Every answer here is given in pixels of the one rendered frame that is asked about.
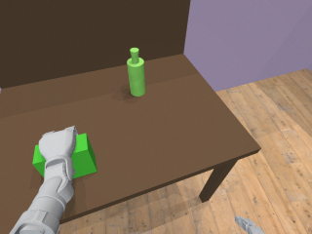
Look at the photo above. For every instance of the left robot forearm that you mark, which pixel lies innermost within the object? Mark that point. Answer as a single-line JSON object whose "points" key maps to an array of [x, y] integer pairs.
{"points": [[43, 215]]}

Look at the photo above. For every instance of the right robot hand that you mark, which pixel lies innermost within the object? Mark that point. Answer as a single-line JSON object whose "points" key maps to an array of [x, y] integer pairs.
{"points": [[248, 225]]}

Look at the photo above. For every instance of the sponge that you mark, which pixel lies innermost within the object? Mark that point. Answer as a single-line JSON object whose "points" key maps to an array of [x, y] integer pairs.
{"points": [[83, 158]]}

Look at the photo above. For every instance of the table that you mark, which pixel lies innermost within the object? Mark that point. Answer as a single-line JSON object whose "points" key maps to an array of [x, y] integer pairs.
{"points": [[63, 63]]}

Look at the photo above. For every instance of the left robot hand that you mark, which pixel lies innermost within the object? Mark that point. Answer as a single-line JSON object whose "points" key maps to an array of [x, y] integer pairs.
{"points": [[60, 143]]}

